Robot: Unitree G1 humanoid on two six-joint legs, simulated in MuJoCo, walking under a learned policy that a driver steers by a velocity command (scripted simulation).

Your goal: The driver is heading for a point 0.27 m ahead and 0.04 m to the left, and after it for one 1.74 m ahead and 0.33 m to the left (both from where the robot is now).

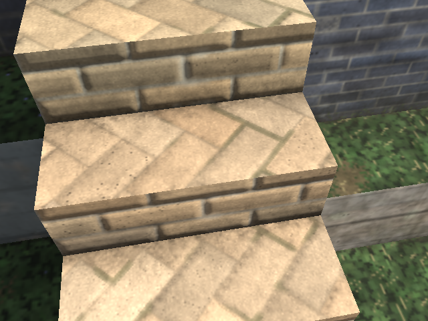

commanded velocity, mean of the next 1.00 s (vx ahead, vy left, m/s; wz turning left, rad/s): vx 0.50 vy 0.00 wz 0.00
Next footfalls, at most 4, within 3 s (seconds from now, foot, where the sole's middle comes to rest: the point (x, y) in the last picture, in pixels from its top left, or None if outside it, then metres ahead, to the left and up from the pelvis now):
none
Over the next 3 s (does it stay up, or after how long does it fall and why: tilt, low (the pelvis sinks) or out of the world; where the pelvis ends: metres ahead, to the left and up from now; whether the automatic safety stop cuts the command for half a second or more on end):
stays up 0.00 0.00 0.00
